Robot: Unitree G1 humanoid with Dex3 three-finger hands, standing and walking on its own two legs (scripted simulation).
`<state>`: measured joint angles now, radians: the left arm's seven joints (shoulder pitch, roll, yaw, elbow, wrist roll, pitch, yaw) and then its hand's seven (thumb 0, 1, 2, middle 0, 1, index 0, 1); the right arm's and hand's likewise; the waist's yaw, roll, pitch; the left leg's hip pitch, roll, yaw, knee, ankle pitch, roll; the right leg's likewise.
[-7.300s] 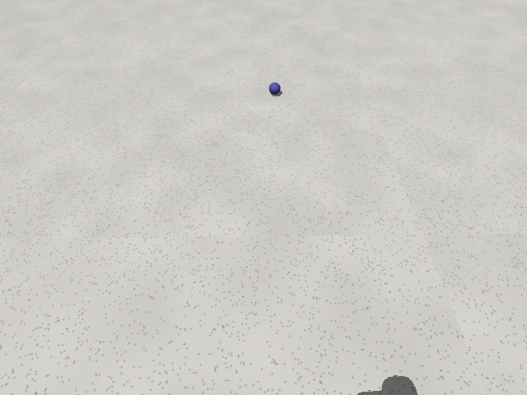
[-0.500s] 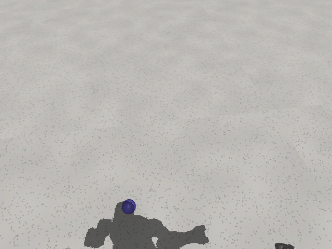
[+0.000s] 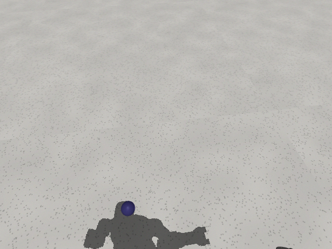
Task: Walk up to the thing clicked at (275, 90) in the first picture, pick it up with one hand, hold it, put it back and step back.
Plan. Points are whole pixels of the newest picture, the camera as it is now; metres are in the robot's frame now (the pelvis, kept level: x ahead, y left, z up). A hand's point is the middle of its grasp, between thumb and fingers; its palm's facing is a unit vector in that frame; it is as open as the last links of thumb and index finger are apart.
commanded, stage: walk up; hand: left
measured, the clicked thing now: (128, 208) +0.44 +0.24 -0.74
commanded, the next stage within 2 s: stand in 0.22 s
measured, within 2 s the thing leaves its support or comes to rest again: neither
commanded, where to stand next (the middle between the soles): +0.09 -0.01 m, yaw +5 degrees
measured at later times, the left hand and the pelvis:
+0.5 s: hand out of the picture +0.08 +0.25 -0.15, palm faces -0.02 -0.94 -0.35, open 7.4 cm; pelvis -0.01 +0.00 +0.00, yaw +1 degrees
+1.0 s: hand out of the picture +0.03 +0.25 -0.15, palm faces +0.01 -0.94 -0.34, open 7.4 cm; pelvis -0.04 +0.00 +0.00, yaw +3 degrees
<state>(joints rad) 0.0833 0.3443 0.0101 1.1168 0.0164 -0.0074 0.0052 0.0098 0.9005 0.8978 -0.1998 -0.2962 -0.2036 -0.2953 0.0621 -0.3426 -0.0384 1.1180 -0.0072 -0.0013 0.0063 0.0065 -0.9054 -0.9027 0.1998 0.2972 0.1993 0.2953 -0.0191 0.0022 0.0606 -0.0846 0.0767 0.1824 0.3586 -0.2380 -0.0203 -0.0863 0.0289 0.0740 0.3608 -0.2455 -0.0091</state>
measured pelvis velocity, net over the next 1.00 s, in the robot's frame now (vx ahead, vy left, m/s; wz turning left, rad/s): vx -0.04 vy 0.00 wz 0.05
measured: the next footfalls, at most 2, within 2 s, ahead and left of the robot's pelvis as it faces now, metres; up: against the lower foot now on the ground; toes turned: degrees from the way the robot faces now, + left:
none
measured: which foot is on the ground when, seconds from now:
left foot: down 0.00-1.00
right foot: down 0.00-1.00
